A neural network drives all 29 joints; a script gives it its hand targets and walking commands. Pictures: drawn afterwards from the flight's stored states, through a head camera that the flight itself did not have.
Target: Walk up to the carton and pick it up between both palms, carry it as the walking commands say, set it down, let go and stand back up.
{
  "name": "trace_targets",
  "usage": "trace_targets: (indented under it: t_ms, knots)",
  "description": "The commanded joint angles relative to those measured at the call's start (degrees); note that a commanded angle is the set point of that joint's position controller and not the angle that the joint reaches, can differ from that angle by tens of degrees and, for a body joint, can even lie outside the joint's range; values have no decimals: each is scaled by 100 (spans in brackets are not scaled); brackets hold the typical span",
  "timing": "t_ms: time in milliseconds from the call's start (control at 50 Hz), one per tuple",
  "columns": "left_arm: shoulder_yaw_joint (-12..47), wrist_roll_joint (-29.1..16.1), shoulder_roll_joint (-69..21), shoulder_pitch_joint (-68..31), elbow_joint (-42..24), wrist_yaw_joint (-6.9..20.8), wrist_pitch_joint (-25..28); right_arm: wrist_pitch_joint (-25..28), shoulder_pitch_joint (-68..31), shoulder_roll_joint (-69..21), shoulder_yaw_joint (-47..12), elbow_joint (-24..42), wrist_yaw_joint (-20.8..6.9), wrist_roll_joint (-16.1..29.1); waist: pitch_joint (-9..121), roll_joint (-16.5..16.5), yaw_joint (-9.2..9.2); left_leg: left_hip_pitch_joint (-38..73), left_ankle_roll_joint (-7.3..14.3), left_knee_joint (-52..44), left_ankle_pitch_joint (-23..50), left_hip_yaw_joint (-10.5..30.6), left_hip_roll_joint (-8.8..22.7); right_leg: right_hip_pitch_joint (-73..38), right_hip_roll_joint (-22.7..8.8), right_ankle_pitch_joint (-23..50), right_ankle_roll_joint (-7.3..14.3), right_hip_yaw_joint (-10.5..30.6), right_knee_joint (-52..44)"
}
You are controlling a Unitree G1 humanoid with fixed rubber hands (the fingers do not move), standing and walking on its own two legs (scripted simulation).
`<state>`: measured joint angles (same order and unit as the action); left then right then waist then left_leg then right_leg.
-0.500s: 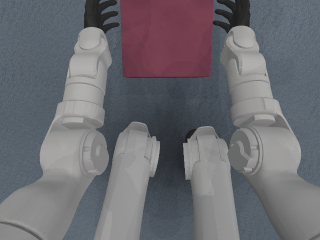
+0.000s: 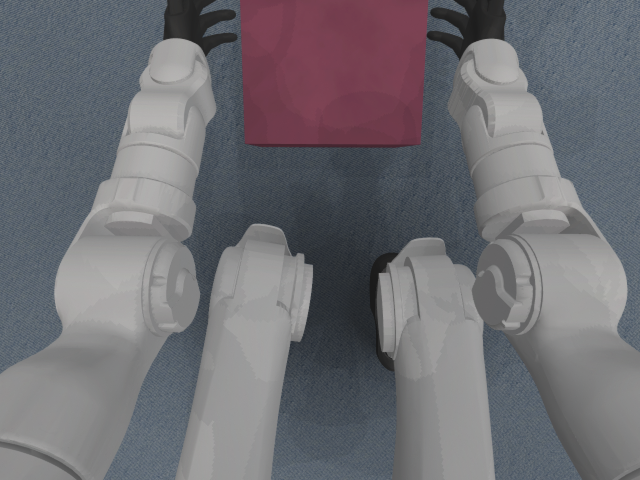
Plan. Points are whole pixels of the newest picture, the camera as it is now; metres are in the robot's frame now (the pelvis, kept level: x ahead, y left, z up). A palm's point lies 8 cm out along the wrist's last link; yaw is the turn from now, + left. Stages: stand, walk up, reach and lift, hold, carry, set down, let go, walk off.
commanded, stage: set down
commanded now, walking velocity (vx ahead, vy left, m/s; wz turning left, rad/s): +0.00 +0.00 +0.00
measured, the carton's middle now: (331, 25) +0.56 +0.03 -0.28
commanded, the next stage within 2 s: none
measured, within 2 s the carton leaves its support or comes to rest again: rests again in 0.82 s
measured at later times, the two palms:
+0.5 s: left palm (190, 51) +0.49 +0.18 -0.19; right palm (472, 53) +0.52 -0.12 -0.18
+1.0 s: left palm (195, 48) +0.50 +0.18 -0.20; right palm (474, 49) +0.52 -0.12 -0.20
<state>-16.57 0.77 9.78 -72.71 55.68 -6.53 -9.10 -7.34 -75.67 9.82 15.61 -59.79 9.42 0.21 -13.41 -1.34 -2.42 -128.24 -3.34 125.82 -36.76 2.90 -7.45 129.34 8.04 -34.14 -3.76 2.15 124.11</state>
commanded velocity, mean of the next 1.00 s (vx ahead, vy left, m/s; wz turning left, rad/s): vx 0.00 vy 0.00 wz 0.00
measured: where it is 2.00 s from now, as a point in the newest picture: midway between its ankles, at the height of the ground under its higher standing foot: (324, 329)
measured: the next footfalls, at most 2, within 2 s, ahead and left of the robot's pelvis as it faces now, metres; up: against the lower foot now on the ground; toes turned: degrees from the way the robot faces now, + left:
none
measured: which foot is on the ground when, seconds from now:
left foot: down 0.00-1.00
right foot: down 0.00-1.00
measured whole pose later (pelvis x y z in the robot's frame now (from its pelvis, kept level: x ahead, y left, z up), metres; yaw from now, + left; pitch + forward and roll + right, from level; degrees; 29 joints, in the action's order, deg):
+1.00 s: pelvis -0.01 +0.00 -0.02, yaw +1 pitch +33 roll +0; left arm -13.0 -1.8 13.9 -78.9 62.6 -2.6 -7.4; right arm -6.1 -81.6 14.0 13.5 -66.8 5.3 2.5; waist -22.4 -1.9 -2.3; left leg -126.9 -1.5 130.9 -36.7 1.1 -4.0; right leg 128.0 5.5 -34.3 -1.9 0.5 129.5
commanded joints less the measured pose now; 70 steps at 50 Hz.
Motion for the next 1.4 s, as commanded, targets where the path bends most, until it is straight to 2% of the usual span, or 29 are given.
trace_targets:
  t_ms: [0, 120, 380, 680, 1120, 1380]
  knots:
    - [2019, -521, -4707, -3545, -854, 1473, 324, 186, -3270, -4933, -1869, 674, -1456, 447, 6073, 36, -129, 2570, 187, -891, 2744, -461, -59, -2805, 171, 2472, 304, -487, -597]
    - [2055, -632, -4637, -3653, -776, 1485, 347, 200, -3349, -4859, -1889, 622, -1463, 537, 5849, 34, -117, 2513, 224, -799, 2620, -442, -33, -2785, 159, 2350, 328, -471, -508]
    - [1820, -550, -4465, -3842, -508, 1589, 331, 150, -3458, -4671, -1583, 386, -1594, 432, 5056, 30, -108, 2169, 291, -748, 2185, -383, 23, -2440, 121, 1914, 406, -433, -426]
    - [1842, -614, -4217, -3917, -466, 1618, 422, 188, -3377, -4607, -1550, 212, -1696, 541, 4706, 35, -148, 2140, 336, -646, 2329, -312, 57, -2378, 88, 2023, 441, -367, -273]
    - [1625, -470, -4007, -3614, -81, 1724, 413, 184, -3109, -4420, -1335, -130, -1770, 399, 3908, 25, -103, 1767, 406, -565, 2036, -287, 89, -2180, 27, 1833, 487, -284, -227]
    - [1455, -427, -3594, -3555, 55, 1655, 494, 295, -3093, -3964, -1196, -207, -1700, 367, 3880, 43, -72, 1861, 376, -552, 2032, -271, 100, -2306, -14, 1848, 450, -267, -201]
